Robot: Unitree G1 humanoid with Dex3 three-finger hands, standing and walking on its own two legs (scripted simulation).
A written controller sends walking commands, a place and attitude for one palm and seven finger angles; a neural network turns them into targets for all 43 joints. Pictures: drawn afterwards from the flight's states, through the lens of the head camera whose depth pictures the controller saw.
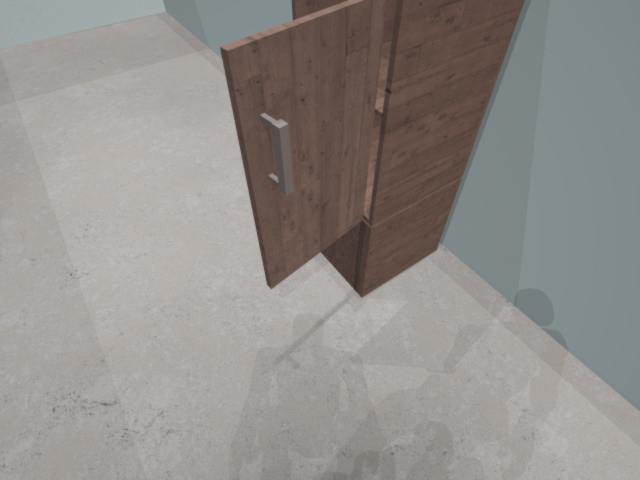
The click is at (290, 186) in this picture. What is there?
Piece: cupboard door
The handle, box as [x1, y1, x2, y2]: [260, 113, 293, 195]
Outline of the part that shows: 263,113 260,115 260,119 272,128 278,174 277,177 272,173 268,175 268,177 279,187 279,190 286,195 293,191 288,124 281,119 277,121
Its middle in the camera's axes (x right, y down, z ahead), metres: -0.08 -0.15 +0.68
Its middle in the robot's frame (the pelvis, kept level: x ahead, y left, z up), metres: +0.61 +0.11 +0.06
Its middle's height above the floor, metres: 0.83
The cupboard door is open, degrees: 99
